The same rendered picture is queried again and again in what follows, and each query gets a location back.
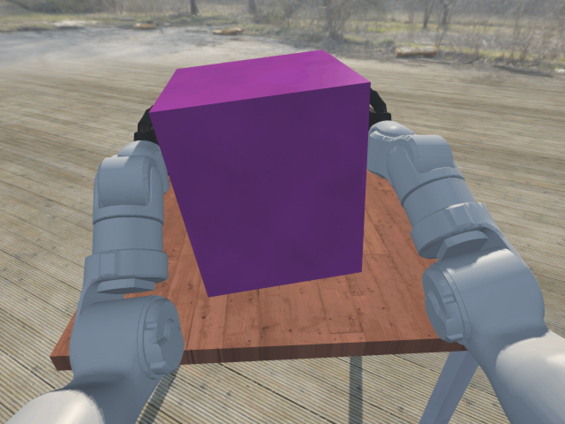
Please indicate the robot right hand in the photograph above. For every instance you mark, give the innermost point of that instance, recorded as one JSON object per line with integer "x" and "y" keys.
{"x": 379, "y": 112}

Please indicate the table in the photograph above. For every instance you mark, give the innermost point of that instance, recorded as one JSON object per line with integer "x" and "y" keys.
{"x": 378, "y": 311}

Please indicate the right robot forearm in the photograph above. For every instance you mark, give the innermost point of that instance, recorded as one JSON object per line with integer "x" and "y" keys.
{"x": 445, "y": 218}

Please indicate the carton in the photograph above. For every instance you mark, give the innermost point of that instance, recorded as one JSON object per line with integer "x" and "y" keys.
{"x": 267, "y": 158}

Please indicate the robot left hand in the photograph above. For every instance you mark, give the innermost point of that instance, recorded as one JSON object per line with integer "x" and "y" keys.
{"x": 145, "y": 129}

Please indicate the left robot upper arm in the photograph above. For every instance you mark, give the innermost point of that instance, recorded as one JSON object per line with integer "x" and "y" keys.
{"x": 120, "y": 351}

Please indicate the left robot forearm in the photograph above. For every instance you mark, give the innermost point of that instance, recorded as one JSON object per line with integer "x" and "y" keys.
{"x": 128, "y": 215}

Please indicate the right robot upper arm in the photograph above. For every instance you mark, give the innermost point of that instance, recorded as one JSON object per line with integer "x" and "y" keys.
{"x": 488, "y": 302}

